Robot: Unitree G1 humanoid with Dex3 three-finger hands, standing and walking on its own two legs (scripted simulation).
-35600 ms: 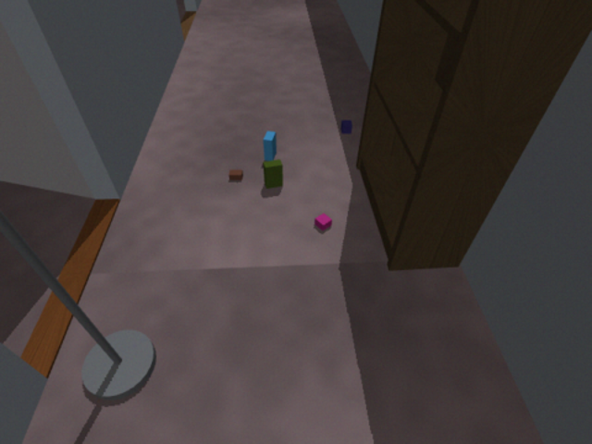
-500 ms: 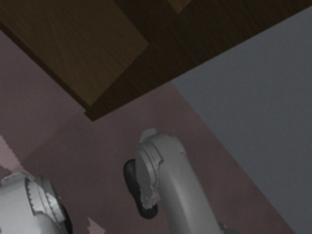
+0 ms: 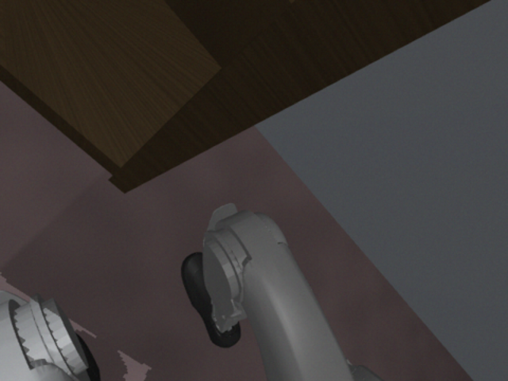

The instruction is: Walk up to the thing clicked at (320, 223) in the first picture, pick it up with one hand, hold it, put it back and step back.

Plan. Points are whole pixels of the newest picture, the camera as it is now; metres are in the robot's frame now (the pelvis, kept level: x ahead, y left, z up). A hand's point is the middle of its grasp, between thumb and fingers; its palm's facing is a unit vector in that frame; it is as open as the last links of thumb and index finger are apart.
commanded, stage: rest palm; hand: left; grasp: from above
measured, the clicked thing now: out of the picture +0.47 +0.39 -0.30
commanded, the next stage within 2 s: close in 1.36 s
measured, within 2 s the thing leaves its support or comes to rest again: neither
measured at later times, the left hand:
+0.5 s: hand out of the picture +0.47 +0.38 -0.26, palm faces -0.26 -0.37 -0.89, open 12.0 cm
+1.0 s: hand out of the picture +0.47 +0.38 -0.26, palm faces -0.25 -0.37 -0.90, open 11.9 cm
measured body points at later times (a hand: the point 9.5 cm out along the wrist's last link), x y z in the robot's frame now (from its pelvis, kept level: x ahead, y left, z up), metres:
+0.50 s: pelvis +0.00 +0.01 +0.00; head +0.31 +0.14 +0.30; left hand +0.48 +0.39 -0.21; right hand +0.00 -0.23 -0.03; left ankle +0.06 +0.12 -0.29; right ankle +0.12 -0.13 -0.29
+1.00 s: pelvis +0.00 +0.00 +0.01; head +0.32 +0.13 +0.29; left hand +0.48 +0.39 -0.21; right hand +0.01 -0.23 -0.03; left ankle +0.06 +0.12 -0.29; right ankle +0.12 -0.13 -0.29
